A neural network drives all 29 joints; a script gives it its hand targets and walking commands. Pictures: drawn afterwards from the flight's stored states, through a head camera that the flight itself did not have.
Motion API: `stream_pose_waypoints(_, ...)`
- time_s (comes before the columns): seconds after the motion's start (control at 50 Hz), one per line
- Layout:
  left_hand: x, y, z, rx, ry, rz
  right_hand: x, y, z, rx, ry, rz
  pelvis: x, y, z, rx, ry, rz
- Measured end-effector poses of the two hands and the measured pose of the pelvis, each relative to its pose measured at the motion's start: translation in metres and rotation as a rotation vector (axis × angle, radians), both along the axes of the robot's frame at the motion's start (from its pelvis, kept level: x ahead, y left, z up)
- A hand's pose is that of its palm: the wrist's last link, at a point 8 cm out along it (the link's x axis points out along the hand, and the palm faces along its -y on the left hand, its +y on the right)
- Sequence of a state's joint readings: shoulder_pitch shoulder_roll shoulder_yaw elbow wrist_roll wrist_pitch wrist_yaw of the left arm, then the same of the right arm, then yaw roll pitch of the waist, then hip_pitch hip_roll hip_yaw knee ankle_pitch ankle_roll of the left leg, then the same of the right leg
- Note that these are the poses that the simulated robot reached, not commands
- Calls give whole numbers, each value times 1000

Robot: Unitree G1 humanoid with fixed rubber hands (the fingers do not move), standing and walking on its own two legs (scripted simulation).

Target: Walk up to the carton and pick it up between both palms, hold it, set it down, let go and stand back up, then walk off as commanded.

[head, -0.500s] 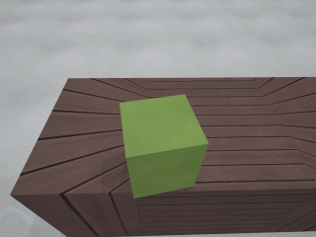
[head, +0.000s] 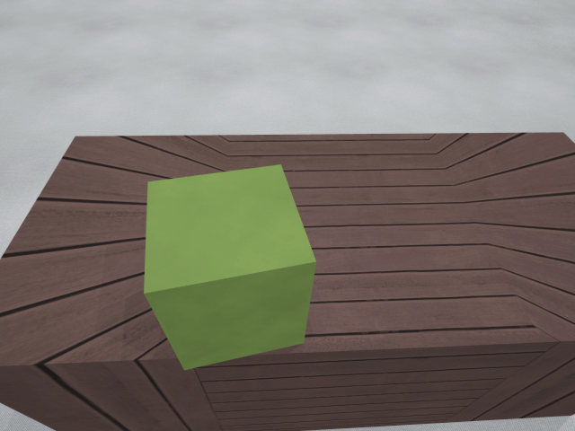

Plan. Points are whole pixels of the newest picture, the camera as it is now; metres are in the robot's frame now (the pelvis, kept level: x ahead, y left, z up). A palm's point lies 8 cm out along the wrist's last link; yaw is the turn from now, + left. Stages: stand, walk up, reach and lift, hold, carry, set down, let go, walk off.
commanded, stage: walk up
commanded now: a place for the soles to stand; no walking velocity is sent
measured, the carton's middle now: (231, 268) +0.39 +0.13 -0.02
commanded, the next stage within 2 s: none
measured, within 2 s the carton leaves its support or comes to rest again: neither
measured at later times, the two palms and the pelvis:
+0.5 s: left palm out of the picture +0.11 +0.30 -0.08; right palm out of the picture +0.15 -0.31 -0.08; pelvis +0.02 -0.01 +0.03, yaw +4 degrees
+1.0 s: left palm out of the picture +0.05 +0.40 -0.09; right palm out of the picture +0.14 -0.28 -0.08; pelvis +0.02 +0.05 +0.01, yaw +7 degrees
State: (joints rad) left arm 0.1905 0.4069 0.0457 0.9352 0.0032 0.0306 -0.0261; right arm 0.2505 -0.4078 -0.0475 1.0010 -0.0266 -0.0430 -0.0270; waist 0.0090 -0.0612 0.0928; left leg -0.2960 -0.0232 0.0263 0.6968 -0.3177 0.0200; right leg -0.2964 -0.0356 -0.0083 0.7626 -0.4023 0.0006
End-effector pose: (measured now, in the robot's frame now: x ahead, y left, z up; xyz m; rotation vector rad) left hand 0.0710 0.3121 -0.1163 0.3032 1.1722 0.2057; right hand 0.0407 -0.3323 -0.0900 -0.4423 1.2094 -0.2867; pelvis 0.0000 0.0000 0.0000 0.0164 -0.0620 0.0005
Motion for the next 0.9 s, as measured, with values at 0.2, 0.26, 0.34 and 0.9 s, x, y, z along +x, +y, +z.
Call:
stream_pose_waypoints(0.2, 35, -28, 21, 3, -55, 0, 60, 18, -5, 126, -47, 48, 17, -17, 16, -12, 10, 40)
stream_pose_waypoints(0.26, 42, -24, 30, 26, -70, 15, 79, 18, -3, 137, -78, 62, 19, -18, 19, -11, 8, 47)
stream_pose_waypoints(0.34, 45, -18, 37, 46, -83, 33, 98, 18, 2, 137, -95, 79, 20, -18, 22, -16, 8, 53)
stream_pose_waypoints(0.9, -8, 38, 35, 120, 10, 95, 98, 33, 12, 92, -8, 110, 18, 22, 22, -45, 18, 75)
